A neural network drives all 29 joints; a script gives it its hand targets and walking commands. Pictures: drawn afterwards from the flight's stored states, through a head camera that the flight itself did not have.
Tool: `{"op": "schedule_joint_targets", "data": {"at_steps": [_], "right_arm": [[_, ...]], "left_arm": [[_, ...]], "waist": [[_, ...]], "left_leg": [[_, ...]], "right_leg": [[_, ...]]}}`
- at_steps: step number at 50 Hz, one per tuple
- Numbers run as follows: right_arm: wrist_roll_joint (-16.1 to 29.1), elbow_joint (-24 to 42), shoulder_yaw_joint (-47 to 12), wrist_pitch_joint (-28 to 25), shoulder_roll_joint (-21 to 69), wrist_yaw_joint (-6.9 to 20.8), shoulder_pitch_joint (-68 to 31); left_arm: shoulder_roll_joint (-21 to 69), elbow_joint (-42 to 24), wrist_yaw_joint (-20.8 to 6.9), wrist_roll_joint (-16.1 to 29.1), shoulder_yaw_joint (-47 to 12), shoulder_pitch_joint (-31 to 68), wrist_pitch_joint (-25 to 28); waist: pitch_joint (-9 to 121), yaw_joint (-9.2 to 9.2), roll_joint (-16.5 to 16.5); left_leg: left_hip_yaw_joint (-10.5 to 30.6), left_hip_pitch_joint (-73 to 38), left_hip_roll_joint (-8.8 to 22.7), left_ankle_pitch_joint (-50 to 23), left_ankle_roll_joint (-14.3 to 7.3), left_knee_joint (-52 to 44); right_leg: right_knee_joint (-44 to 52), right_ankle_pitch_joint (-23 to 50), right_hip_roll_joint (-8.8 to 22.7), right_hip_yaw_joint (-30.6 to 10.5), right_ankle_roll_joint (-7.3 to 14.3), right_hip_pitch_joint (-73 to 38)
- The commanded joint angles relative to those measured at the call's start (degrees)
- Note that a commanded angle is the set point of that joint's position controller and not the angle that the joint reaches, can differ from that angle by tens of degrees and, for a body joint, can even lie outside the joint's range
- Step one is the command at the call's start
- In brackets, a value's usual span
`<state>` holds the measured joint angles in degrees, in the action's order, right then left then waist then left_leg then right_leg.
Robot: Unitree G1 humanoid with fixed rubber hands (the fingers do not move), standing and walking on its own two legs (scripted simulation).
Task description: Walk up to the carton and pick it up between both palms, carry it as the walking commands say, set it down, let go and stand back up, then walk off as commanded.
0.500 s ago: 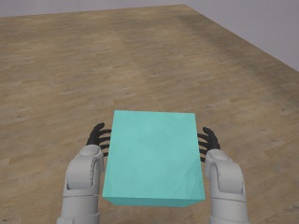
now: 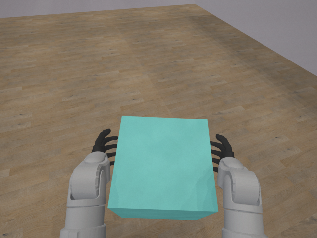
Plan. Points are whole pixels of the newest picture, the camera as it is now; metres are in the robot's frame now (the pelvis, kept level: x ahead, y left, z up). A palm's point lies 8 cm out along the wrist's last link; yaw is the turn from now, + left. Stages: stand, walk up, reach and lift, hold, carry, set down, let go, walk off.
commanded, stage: carry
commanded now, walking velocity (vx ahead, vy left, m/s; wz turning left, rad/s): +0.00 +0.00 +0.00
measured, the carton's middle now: (161, 171) +0.30 +0.00 -0.01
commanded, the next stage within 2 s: hold in 0.84 s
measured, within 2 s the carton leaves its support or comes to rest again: neither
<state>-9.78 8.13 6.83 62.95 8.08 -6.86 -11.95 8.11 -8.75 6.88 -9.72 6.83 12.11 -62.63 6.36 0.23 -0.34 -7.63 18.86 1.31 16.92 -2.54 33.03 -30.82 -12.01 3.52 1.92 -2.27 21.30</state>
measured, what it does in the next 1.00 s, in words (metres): stands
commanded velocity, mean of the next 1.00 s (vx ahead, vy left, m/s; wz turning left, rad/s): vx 0.00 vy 0.00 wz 0.00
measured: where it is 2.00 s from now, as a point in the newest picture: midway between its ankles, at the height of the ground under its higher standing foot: outside the picture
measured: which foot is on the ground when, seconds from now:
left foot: down 0.00-1.00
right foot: down 0.00-1.00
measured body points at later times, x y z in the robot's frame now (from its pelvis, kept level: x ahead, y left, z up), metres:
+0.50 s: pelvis +0.00 +0.00 +0.00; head -0.02 +0.01 +0.45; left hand +0.29 +0.15 +0.07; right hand +0.29 -0.15 +0.07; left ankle +0.01 +0.09 -0.73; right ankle +0.04 -0.15 -0.73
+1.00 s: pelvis -0.01 -0.01 +0.01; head -0.02 +0.00 +0.46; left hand +0.28 +0.16 +0.03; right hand +0.29 -0.15 +0.04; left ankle +0.01 +0.09 -0.73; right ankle +0.04 -0.16 -0.73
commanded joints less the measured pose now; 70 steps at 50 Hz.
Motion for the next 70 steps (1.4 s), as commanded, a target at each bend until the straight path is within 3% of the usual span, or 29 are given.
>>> {"op": "schedule_joint_targets", "data": {"at_steps": [1,42,43,44,45,47,48,49,50,51,52,53,55,57,59,60,61,62,65,70], "right_arm": [[23.0,4.2,-35.8,-0.6,52.0,16.7,-26.6],[25.9,3.6,-37.3,1.9,57.2,17.5,-30.5],[5.8,-16.5,-17.2,-6.8,38.3,17.6,-15.2],[1.6,-24.8,-9.9,-12.6,35.8,16.5,-17.7],[3.5,-17.7,-14.0,-18.0,37.3,16.5,-19.3],[9.6,-9.0,-24.9,-22.8,47.6,18.5,-24.2],[11.8,-3.5,-28.6,-23.8,49.3,19.5,-28.5],[12.7,-2.2,-30.1,-24.0,50.7,19.3,-28.2],[12.7,-2.4,-30.3,-23.6,49.8,19.1,-26.6],[11.3,-4.8,-27.4,-23.0,45.3,18.9,-25.8],[10.4,-7.3,-26.1,-22.3,43.3,18.9,-24.5],[9.7,-9.3,-25.1,-21.6,43.3,18.6,-23.4],[8.3,-14.2,-22.4,-21.2,43.4,19.0,-26.3],[7.7,-18.0,-20.9,-21.1,46.6,19.7,-31.0],[7.4,-21.5,-19.8,-21.0,49.5,20.5,-35.0],[9.2,-23.6,-20.8,-21.3,52.1,21.3,-34.2],[8.4,-25.1,-20.2,-21.0,53.0,21.4,-34.5],[7.5,-27.3,-18.8,-20.7,53.8,21.2,-33.8],[5.9,-29.6,-16.5,-21.2,55.2,20.8,-35.6],[3.5,-32.9,-13.1,-24.3,55.3,20.1,-39.0]], "left_arm": [[52.5,-2.7,-16.7,23.0,-36.2,24.8,-0.1],[57.6,-0.7,-17.5,25.3,-37.0,28.9,-2.7],[45.9,19.4,-16.7,5.2,-16.9,15.3,6.2],[41.8,32.3,-16.0,2.2,-10.8,14.4,12.1],[42.0,24.0,-16.0,3.6,-14.3,15.5,17.9],[50.2,13.1,-16.9,9.7,-25.0,21.7,22.8],[51.8,8.8,-16.9,12.0,-29.8,24.2,23.4],[53.0,7.6,-17.3,13.4,-33.7,25.6,23.6],[53.1,7.3,-17.3,13.4,-35.2,25.8,23.5],[50.6,10.1,-16.8,11.8,-33.2,26.1,23.0],[49.1,12.5,-16.8,10.6,-31.5,25.1,22.7],[47.8,14.5,-17.3,10.1,-30.2,24.3,22.5],[47.4,18.5,-18.1,8.6,-27.1,26.9,22.3],[49.1,21.1,-19.4,7.9,-25.4,30.9,22.6],[51.0,23.7,-20.6,7.2,-23.7,33.8,22.5],[56.3,25.6,-20.6,8.1,-25.3,35.8,22.7],[55.7,27.7,-21.1,7.2,-23.5,35.8,22.7],[55.1,29.7,-21.7,6.6,-21.9,36.4,22.8],[52.8,35.3,-23.2,3.9,-16.2,36.8,23.8],[50.5,41.3,-24.7,0.5,-9.6,38.3,27.3]], "waist": [[12.4,-0.02,0.7],[12.9,0.15,0.6],[-7.0,0.65,2.9],[-5.9,0.19,1.2],[0.0,-0.33,2.0],[15.7,0.63,0.9],[21.8,-0.34,2.6],[23.6,-3.14,2.1],[22.0,-4.36,2.7],[17.5,-5.62,4.7],[12.9,-6.11,3.7],[8.9,-6.12,2.2],[2.4,-4.99,2.7],[-0.2,-3.91,2.2],[-1.8,-2.93,1.2],[-1.0,-6.28,3.9],[-1.2,-5.15,2.6],[-1.8,-5.76,1.1],[-2.9,-4.3,-2.6],[-2.2,-3.04,-5.0]], "left_leg": [[5.5,-3.2,6.6,-9.7,-0.2,-6.8],[5.3,-4.0,6.7,-9.5,-0.3,-7.2],[12.9,-4.9,0.2,-7.3,-0.7,-13.7],[13.0,-5.2,-0.3,-7.8,-1.4,-13.8],[13.8,-10.8,-1.0,-14.8,-0.6,-12.2],[15.2,-20.2,-2.1,-34.8,1.8,-9.6],[15.1,-24.8,-2.2,-40.6,3.1,-9.4],[15.6,-27.3,-2.4,-40.6,3.6,-10.0],[16.0,-28.2,-2.6,-37.9,3.8,-11.0],[16.2,-26.0,-2.9,-28.7,3.9,-12.9],[16.3,-24.3,-3.1,-21.1,3.7,-14.2],[15.9,-22.5,-3.4,-15.8,3.2,-14.8],[15.6,-16.4,-3.7,-3.4,2.5,-16.5],[15.0,-14.2,-3.9,2.4,1.8,-16.2],[13.9,-14.6,-4.5,3.2,1.9,-15.1],[14.6,-15.1,-4.8,0.9,1.6,-15.4],[14.0,-16.2,-5.2,-1.2,1.5,-14.9],[13.5,-16.5,-5.6,-2.0,1.2,-14.5],[12.8,-16.4,-6.6,-3.0,0.2,-13.9],[11.9,-14.7,-7.1,-2.4,-0.9,-11.8]], "right_leg": [[2.7,6.4,3.3,-2.4,3.2,-6.3],[2.9,6.9,3.2,-2.6,3.4,-6.9],[8.2,3.4,-7.1,-6.6,5.7,-11.3],[9.9,5.3,-6.9,-8.4,5.0,-14.8],[9.0,10.0,-7.9,-9.0,5.4,-16.6],[7.6,18.7,-9.4,-8.7,4.5,-20.4],[7.8,21.0,-10.3,-8.1,3.9,-20.1],[8.9,21.3,-10.6,-8.0,3.4,-19.6],[9.9,19.7,-10.6,-8.1,3.4,-18.3],[10.8,15.0,-10.3,-7.8,3.9,-17.4],[11.3,11.2,-10.0,-7.5,4.1,-16.1],[11.7,9.2,-9.6,-7.6,4.0,-15.0],[12.0,2.0,-9.3,-6.9,3.9,-16.3],[11.9,-2.9,-8.8,-6.7,3.7,-16.2],[12.7,-5.9,-8.1,-6.5,3.5,-15.3],[13.9,-5.0,-7.9,-5.6,5.0,-14.8],[14.8,-4.6,-7.6,-5.8,4.9,-14.8],[15.7,-4.6,-7.2,-6.0,4.5,-14.9],[17.1,-5.6,-6.4,-6.2,3.2,-14.9],[16.0,-7.0,-5.8,-6.4,2.5,-13.4]]}}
